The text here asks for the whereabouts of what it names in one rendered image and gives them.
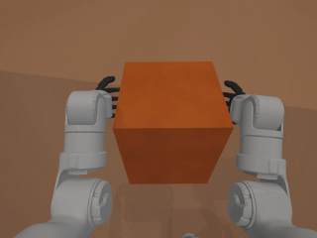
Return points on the carton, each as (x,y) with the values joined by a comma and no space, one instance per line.
(171,122)

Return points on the left robot hand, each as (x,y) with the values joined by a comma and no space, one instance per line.
(103,84)

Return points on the robot left forearm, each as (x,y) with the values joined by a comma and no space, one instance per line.
(86,112)

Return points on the right robot hand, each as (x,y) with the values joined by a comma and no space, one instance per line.
(236,88)

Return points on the robot left upper arm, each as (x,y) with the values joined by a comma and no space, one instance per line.
(79,206)

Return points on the robot right forearm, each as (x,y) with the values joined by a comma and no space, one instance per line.
(261,129)

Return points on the robot right upper arm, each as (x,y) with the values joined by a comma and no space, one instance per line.
(263,210)

